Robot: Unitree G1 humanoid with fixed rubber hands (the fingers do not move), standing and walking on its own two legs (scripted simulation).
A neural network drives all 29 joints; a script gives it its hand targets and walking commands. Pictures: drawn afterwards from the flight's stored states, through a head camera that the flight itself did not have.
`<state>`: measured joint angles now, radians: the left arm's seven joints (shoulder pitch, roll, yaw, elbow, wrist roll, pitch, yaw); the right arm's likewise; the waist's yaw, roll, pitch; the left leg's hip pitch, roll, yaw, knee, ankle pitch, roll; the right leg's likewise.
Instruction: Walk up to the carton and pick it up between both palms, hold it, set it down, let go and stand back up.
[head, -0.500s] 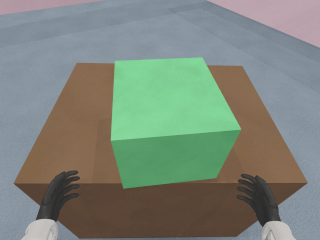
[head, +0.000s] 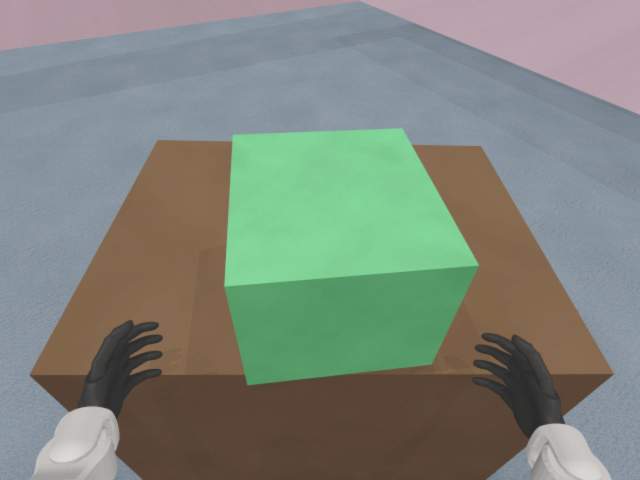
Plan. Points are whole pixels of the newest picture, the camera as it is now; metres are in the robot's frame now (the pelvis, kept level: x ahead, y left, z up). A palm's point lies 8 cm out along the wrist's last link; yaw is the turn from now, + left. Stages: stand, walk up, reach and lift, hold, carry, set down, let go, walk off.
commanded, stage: reach and lift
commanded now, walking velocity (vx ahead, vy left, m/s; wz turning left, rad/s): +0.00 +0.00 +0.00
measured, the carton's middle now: (330, 247) +0.46 -0.01 +0.04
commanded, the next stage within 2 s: none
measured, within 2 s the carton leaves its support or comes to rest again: neither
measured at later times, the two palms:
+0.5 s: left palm (123, 301) +0.30 +0.23 +0.11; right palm (522, 299) +0.31 -0.24 +0.11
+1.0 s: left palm (128, 234) +0.37 +0.24 +0.15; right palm (508, 242) +0.38 -0.23 +0.14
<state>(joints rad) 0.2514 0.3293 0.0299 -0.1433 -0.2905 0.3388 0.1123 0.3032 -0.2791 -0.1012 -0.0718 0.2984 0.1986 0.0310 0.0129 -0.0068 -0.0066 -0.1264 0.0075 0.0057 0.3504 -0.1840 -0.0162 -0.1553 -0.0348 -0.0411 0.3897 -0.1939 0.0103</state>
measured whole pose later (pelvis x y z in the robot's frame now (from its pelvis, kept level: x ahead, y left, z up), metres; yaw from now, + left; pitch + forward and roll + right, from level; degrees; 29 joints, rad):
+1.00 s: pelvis +0.01 +0.00 +0.00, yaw +0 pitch +4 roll +0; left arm -0.46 0.41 0.11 0.08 -0.29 0.70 0.08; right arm -0.44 -0.47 -0.06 0.24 0.46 0.42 -0.01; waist 0.01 -0.01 -0.03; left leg -0.23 0.01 0.01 0.35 -0.18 -0.01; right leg -0.26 -0.03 -0.03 0.38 -0.19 0.01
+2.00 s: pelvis +0.01 +0.01 +0.00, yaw -1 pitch +13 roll -1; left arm -0.88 0.33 0.11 0.85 -0.30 0.31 0.08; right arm -0.87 -0.45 0.03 0.88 0.42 0.21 0.00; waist 0.03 -0.01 -0.12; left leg -0.45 0.03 0.01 0.42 -0.20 -0.01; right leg -0.44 -0.02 -0.03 0.38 -0.16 0.01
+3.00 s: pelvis +0.00 -0.01 -0.02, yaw -1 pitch +22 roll +0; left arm -0.88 0.19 0.06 1.21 -0.30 -0.15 0.08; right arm -0.87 -0.38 0.11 1.05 0.39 -0.02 0.02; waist 0.04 -0.01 -0.27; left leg -0.69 0.04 0.01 0.53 -0.22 -0.02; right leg -0.70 0.00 -0.03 0.51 -0.19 0.00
